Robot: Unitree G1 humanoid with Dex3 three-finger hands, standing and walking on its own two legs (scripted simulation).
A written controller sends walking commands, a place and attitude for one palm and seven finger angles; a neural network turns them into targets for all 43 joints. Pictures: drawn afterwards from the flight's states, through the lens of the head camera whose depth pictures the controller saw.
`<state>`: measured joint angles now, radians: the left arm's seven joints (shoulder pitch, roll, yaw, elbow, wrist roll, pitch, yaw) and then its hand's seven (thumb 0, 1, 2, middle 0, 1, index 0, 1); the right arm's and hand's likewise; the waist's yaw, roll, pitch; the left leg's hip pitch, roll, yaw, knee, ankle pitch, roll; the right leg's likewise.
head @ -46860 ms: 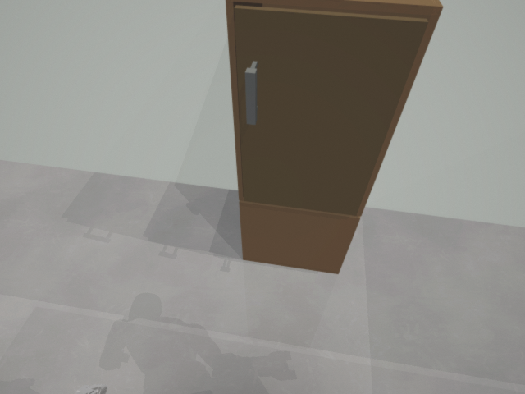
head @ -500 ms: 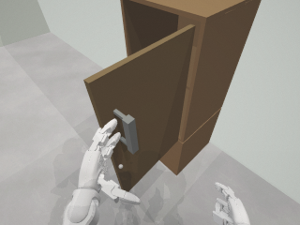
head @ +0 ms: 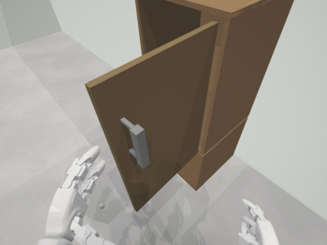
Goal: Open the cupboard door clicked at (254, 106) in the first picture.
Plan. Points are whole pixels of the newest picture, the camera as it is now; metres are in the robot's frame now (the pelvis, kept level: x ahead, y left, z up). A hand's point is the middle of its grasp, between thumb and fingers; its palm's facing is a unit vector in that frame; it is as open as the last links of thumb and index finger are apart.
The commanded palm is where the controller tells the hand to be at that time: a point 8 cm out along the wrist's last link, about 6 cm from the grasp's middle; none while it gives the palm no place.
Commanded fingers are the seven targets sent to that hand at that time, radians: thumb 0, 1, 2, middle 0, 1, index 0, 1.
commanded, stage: draw the hand back to the body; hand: left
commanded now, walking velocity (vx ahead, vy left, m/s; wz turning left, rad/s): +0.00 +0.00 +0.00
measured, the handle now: (134, 143) +0.32 +0.10 +0.11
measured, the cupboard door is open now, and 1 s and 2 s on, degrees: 93 93 93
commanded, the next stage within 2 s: step back with the hand held close in 1.68 s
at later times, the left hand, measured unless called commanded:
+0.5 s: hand (77, 199) +0.17 +0.17 +0.13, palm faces +0.01 -1.00 -0.06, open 16.3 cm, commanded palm +0.14 +0.23 +0.14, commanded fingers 0.00 -0.47 0.31 -0.15 -0.30 -0.15 -0.30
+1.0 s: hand (34, 181) +0.19 +0.25 +0.16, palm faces +0.33 -0.87 -0.36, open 12.7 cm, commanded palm +0.15 +0.29 +0.18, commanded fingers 0.00 0.41 0.69 -0.18 -0.30 -0.18 -0.30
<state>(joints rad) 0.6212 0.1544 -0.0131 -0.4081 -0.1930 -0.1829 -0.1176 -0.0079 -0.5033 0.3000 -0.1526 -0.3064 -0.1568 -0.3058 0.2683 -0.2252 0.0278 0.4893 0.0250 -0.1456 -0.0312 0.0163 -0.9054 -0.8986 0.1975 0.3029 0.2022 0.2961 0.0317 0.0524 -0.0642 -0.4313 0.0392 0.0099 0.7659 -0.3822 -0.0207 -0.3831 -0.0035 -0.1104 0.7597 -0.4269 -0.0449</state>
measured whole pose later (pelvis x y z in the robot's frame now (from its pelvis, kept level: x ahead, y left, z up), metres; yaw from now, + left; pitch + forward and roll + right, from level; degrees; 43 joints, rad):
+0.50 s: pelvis +0.00 +0.01 +0.00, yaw +0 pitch +1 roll -1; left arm 0.57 0.21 0.09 -0.46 -0.26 -0.07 -0.17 -0.01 -0.50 0.30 -0.15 -0.30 -0.15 -0.30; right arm 0.26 -0.22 0.05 0.51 0.05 -0.20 -0.06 0.02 -0.90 -0.90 0.20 0.30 0.20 0.30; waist 0.04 0.06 -0.07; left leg -0.40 0.03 0.01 0.76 -0.38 0.00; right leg -0.34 -0.01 -0.11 0.72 -0.41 -0.03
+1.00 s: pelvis +0.01 +0.03 +0.03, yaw -1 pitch -4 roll -1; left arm 0.55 0.30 0.19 -0.44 -0.05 -0.07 0.12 0.00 0.07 0.55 -0.17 -0.30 -0.18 -0.31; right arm 0.21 -0.21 0.05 0.61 -0.01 -0.14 -0.08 0.02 -0.90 -0.90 0.20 0.30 0.20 0.30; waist 0.07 0.06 0.03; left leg -0.14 0.01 0.05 0.47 -0.26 0.02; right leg -0.09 -0.01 -0.08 0.42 -0.27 -0.01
